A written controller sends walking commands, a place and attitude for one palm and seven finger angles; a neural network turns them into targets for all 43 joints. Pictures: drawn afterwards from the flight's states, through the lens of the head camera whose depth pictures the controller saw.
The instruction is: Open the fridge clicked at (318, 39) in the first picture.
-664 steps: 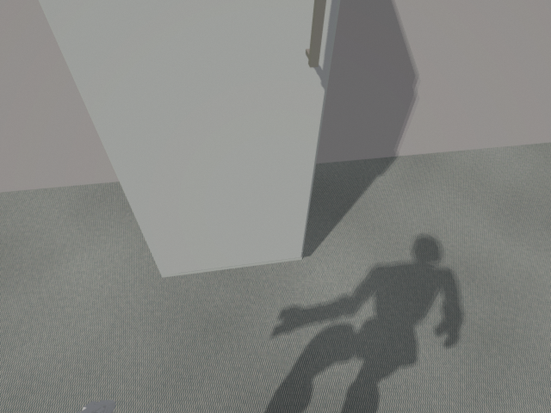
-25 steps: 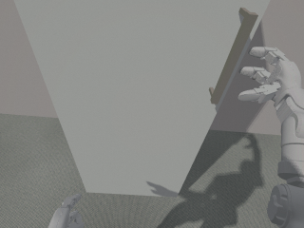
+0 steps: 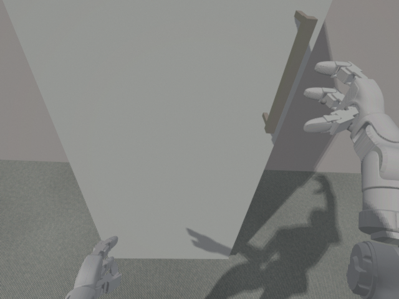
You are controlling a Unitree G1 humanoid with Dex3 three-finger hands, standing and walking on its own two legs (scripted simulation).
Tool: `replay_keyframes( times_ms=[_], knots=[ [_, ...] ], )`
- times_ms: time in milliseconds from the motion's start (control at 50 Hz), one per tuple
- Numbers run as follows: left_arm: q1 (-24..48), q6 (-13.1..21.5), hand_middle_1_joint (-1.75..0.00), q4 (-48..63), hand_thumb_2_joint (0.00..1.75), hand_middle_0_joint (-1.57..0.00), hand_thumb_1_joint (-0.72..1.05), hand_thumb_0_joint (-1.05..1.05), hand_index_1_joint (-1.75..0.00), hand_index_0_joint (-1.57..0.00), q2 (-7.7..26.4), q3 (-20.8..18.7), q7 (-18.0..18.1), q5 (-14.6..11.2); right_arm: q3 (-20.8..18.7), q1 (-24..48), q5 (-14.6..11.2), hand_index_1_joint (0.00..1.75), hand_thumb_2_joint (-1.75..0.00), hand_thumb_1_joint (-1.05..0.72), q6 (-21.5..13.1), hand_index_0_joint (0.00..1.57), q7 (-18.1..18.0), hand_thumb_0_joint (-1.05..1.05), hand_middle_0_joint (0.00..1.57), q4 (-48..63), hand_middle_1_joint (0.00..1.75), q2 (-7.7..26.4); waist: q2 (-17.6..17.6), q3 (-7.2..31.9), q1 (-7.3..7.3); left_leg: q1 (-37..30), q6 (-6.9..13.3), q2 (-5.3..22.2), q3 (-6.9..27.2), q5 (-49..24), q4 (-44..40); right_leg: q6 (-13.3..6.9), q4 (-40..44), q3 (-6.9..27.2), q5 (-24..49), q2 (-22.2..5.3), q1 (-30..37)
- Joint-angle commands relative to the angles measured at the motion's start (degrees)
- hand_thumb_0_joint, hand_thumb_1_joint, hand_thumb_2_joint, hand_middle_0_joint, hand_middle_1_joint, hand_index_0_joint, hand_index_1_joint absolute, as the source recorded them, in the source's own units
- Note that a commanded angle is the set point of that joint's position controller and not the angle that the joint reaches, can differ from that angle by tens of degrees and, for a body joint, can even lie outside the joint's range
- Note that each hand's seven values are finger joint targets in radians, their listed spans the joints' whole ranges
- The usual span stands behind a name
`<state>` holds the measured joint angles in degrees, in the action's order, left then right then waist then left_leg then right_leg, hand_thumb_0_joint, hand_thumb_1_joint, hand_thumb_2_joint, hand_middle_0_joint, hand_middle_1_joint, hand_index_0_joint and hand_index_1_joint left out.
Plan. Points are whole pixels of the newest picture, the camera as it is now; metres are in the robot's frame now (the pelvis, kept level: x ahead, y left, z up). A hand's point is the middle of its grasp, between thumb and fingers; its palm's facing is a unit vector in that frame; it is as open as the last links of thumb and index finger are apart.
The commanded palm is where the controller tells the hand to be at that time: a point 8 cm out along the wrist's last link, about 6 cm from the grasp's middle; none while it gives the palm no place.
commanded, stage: move the hooked fingers beside the handle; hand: right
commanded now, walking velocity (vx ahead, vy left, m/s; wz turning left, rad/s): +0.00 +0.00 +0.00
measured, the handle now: (283, 78) +0.47 -0.12 +0.27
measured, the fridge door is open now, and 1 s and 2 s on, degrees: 0 0 0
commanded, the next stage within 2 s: feel for the door with the fingertips in 0.08 s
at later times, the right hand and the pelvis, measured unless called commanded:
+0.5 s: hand (309, 104) +0.38 -0.15 +0.26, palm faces -0.04 +1.00 -0.03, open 14.0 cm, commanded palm +0.36 -0.20 +0.26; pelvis +0.00 -0.01 +0.00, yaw +1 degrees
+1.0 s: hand (303, 95) +0.41 -0.15 +0.27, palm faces -0.03 +1.00 -0.02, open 14.0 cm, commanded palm +0.39 -0.20 +0.26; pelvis +0.00 +0.00 +0.00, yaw +0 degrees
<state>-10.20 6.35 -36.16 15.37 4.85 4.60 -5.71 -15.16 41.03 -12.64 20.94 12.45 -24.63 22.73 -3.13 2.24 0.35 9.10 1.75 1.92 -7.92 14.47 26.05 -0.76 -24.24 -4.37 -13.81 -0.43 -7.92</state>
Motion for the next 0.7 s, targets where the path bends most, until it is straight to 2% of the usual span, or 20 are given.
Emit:
replay_keyframes(
  times_ms=[0,40,100,140,180,200,240,300,320,340,400,460,480,500,540,560,600,660,680],
  knots=[
    [5.7,2.3,-0.30,7.8,0.90,-0.20,0.90,0.00,-0.30,-0.20,7.0,-2.9,0.8,-0.1,-4.3,26.7,-0.7,1.20,-0.30,0.50,-4.0,0.30,0.3,0.00,0.30,8.1,1.20,15.0,4.8,11.5,-0.25,-1.1,-0.1,0.7,5.7,-13.3,-4.0,-2.0,2.3,6.0,9.9,-0.4,4.1],
    [5.7,2.6,-0.30,8.2,0.90,-0.20,0.90,0.00,-0.30,-0.20,6.7,-2.9,0.8,-0.2,-1.5,28.8,-0.5,1.20,-0.30,0.50,-3.9,0.30,0.4,0.00,0.30,9.5,1.20,11.8,1.6,11.5,-0.91,0.0,0.1,0.7,5.6,-13.3,-3.8,-2.0,2.5,6.0,10.1,-0.2,5.0],
    [5.4,2.5,-0.30,8.3,0.90,-0.20,0.90,0.00,-0.30,-0.20,7.1,-3.2,0.7,0.0,-3.8,26.4,-0.7,1.20,-0.30,0.50,-4.0,0.30,0.3,0.00,0.30,10.2,1.20,14.1,4.0,13.8,-0.14,-2.0,0.0,0.7,5.6,-15.3,-3.6,-2.1,2.0,5.9,12.1,-0.4,5.3],
    [5.6,2.8,-0.30,8.6,0.90,-0.20,0.90,0.00,-0.30,-0.20,6.9,-3.1,0.7,-0.1,-3.8,28.8,-0.8,1.20,-0.30,0.50,-4.7,0.30,0.4,0.00,0.30,13.1,1.20,14.2,2.8,15.0,-0.38,-2.4,0.1,0.7,5.6,-15.9,-3.2,-2.1,2.1,6.2,12.6,-0.2,6.1],
    [5.6,3.2,-0.30,8.6,0.90,-0.20,0.90,0.00,-0.30,-0.20,6.7,-3.1,0.7,0.1,-2.9,28.6,-1.1,1.20,-0.30,0.50,-4.9,0.30,0.4,0.00,0.30,14.2,1.20,12.3,1.5,15.1,-0.44,-1.8,0.3,0.5,5.4,-16.5,-3.1,-2.0,2.0,6.2,13.5,-0.2,7.1],
    [5.6,3.2,-0.30,8.6,0.90,-0.20,0.90,0.00,-0.30,-0.20,6.9,-3.3,0.5,0.2,-3.1,26.8,-1.3,1.20,-0.30,0.50,-5.1,0.30,0.3,0.00,0.30,15.1,1.20,12.4,3.7,15.5,-0.15,-2.7,0.2,0.6,5.3,-17.0,-3.2,-2.1,1.9,6.2,14.3,-0.5,7.0],
    [5.9,3.4,-0.30,8.8,0.90,-0.20,0.90,0.00,-0.30,-0.20,6.6,-3.2,0.4,0.2,-3.5,25.8,-1.5,1.20,-0.30,0.50,-4.9,0.30,0.0,0.00,0.30,17.6,1.20,11.9,1.5,16.2,0.21,-3.0,0.3,0.5,5.2,-18.5,-2.7,-1.9,1.8,6.2,15.9,-0.4,7.7],
    [6.8,3.4,-0.30,9.1,0.90,-0.20,0.90,0.00,-0.30,-0.20,6.4,-3.3,-0.1,0.3,-1.8,22.1,-1.6,1.20,-0.30,0.50,-3.6,0.30,-0.9,0.00,0.30,21.0,1.20,8.6,2.0,15.4,0.71,-2.9,0.3,0.4,4.9,-18.8,-2.5,-1.8,1.7,6.0,16.9,-0.7,8.0],
    [7.3,3.3,-0.30,9.3,0.90,-0.20,0.90,0.00,-0.30,-0.20,6.2,-3.1,-0.1,0.2,-1.7,21.9,-1.8,1.20,-0.30,0.50,-2.8,0.30,-1.3,0.00,0.30,21.6,1.20,8.0,1.0,14.5,0.76,-2.2,0.2,0.4,4.9,-18.2,-2.7,-1.8,1.9,5.9,15.9,-0.5,7.5],
    [7.1,3.1,-0.30,8.6,0.90,-0.20,0.90,0.00,-0.30,-0.20,6.2,-3.0,-0.1,0.2,-1.2,23.0,-1.7,1.20,-0.30,0.50,-1.9,0.30,-1.8,0.00,0.30,20.9,1.20,7.6,2.4,13.1,0.26,-1.6,0.2,0.2,4.7,-17.1,-2.7,-1.6,2.1,6.0,14.8,-0.5,6.8],
    [7.5,2.5,-0.30,8.4,0.90,-0.20,0.90,0.00,-0.30,-0.20,6.5,-3.2,-0.1,0.6,-3.3,20.9,-1.4,1.20,-0.30,0.50,-0.1,0.30,-3.8,0.00,0.30,21.9,1.20,9.4,4.6,13.0,1.10,-2.1,0.0,0.2,4.9,-15.2,-3.1,-1.8,2.3,6.0,13.4,-0.6,5.8],
    [8.5,2.0,-0.30,8.6,0.90,-0.20,0.90,0.00,-0.30,-0.20,5.8,-2.8,0.0,0.4,-1.2,23.8,-1.0,1.20,-0.30,0.50,0.7,0.30,-5.0,0.00,0.30,23.6,1.20,7.1,3.7,12.5,0.28,-1.5,-0.1,0.2,5.1,-14.9,-3.0,-1.8,2.3,5.7,12.8,-0.4,6.0],
    [8.8,2.1,-0.30,8.6,0.90,-0.20,0.90,0.00,-0.30,-0.20,5.5,-2.8,-0.1,0.5,-0.1,25.2,-1.0,1.20,-0.30,0.50,0.7,0.30,-5.3,0.00,0.30,24.6,1.20,5.8,2.4,13.0,0.01,-1.0,-0.1,0.2,5.2,-14.3,-3.2,-1.8,2.2,5.6,12.3,-0.3,6.8],
    [8.7,1.9,-0.30,8.3,0.90,-0.20,0.90,0.00,-0.30,-0.20,5.7,-2.9,0.0,0.6,-0.3,24.2,-0.9,1.20,-0.30,0.50,0.5,0.30,-5.8,0.00,0.30,24.4,1.20,6.3,3.9,13.2,0.10,-1.5,-0.1,0.2,5.2,-14.3,-3.3,-1.8,2.1,5.8,12.7,-0.6,6.9],
    [8.9,1.7,-0.30,8.1,0.90,-0.20,0.90,0.00,-0.30,-0.20,5.3,-2.7,0.1,0.7,1.2,26.4,-0.7,1.20,-0.30,0.50,0.8,0.30,-6.1,0.00,0.30,23.6,1.20,4.3,2.3,13.0,-0.46,-0.9,-0.1,0.1,5.3,-14.7,-3.2,-1.8,2.1,5.6,12.6,-0.3,7.3],
    [8.3,1.5,-0.30,7.6,0.90,-0.20,0.90,0.00,-0.30,-0.20,5.4,-2.7,0.1,0.7,-0.5,26.3,-0.8,1.20,-0.30,0.50,1.0,0.30,-6.4,0.00,0.30,22.2,1.20,6.1,4.2,13.0,-0.36,-1.2,-0.2,0.0,5.3,-14.5,-3.4,-1.8,2.1,5.8,12.2,-0.3,6.8],
    [8.3,1.0,-0.30,7.5,0.90,-0.20,0.90,0.00,-0.30,-0.20,5.8,-2.7,0.2,0.9,-2.4,24.0,-0.6,1.20,-0.30,0.50,1.2,0.30,-6.6,0.00,0.30,19.5,1.20,8.3,4.8,12.7,0.44,-2.2,-0.2,0.2,5.6,-14.8,-3.5,-1.8,2.0,5.7,12.3,-0.3,5.7],
    [8.2,0.6,-0.30,7.5,0.90,-0.20,0.90,0.00,-0.30,-0.20,5.5,-2.6,0.4,0.5,0.1,27.9,-0.3,1.20,-0.30,0.50,1.0,0.30,-6.4,0.00,0.30,16.9,1.20,6.4,4.9,11.7,-0.81,-1.0,-0.5,0.3,5.8,-13.3,-4.1,-2.0,2.3,5.1,10.2,-0.1,5.0],
    [7.9,0.6,-0.30,7.2,0.90,-0.20,0.90,0.00,-0.30,-0.20,5.6,-2.7,0.5,0.5,-0.5,28.2,-0.2,1.20,-0.30,0.50,0.9,0.30,-6.3,0.00,0.30,15.2,1.20,7.2,4.8,11.6,-0.79,-0.8,-0.4,0.3,5.9,-13.0,-4.1,-2.0,2.2,5.2,9.9,-0.1,4.9]
  ],
)
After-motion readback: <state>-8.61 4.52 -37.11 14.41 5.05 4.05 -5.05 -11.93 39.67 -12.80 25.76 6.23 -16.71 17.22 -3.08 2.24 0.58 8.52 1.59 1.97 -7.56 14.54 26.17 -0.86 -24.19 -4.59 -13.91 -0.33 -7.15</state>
